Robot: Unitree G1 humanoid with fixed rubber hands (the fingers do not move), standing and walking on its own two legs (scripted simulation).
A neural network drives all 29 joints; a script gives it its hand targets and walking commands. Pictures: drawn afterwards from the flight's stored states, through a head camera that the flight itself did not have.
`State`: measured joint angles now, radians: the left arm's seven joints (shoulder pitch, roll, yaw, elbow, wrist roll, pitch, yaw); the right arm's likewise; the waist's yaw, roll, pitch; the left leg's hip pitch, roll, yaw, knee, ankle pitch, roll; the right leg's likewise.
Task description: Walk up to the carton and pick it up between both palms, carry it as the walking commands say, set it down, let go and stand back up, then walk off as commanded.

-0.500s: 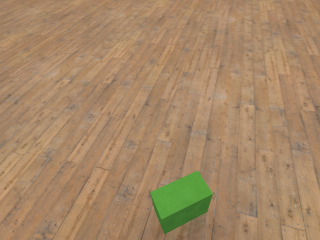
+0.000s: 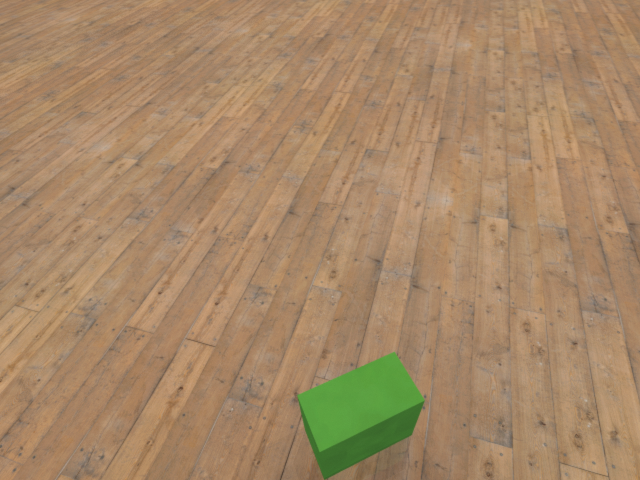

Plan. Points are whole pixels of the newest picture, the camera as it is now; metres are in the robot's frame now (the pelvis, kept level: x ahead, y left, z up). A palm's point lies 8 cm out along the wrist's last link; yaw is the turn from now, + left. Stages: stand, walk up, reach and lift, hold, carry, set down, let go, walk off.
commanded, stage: walk up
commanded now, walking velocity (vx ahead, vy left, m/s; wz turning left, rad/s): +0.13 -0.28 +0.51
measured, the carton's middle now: (358, 416) +0.43 -0.04 -0.65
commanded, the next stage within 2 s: none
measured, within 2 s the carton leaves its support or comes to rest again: neither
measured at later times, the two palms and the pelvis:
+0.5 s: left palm out of the picture +0.06 +0.10 -0.14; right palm out of the picture +0.11 -0.39 -0.14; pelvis +0.06 -0.12 -0.01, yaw +17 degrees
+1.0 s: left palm out of the picture +0.03 +0.07 -0.16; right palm (580, 462) +0.20 -0.33 -0.16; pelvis +0.11 -0.12 -0.01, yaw +16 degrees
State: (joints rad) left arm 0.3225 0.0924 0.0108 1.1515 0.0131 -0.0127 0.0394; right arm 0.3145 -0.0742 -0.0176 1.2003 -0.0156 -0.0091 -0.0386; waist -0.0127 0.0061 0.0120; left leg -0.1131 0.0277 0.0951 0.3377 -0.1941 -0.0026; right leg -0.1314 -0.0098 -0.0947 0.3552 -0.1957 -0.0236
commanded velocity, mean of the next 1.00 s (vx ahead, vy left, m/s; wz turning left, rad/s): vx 0.05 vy -0.12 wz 0.24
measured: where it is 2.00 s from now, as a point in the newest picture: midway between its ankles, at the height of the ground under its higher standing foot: outside the picture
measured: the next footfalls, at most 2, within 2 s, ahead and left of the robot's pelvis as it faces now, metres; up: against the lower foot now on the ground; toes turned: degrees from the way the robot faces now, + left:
right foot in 0.32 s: +0.14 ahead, -0.24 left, +0.00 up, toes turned +6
left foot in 0.66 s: +0.09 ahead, -0.05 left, +0.00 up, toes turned +25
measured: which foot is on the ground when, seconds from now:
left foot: down 0.00-0.32, up 0.34-0.64, down 0.66-1.00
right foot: down 0.00-0.00, up 0.02-0.30, down 0.32-0.68, up 0.70-0.92, down 0.94-1.00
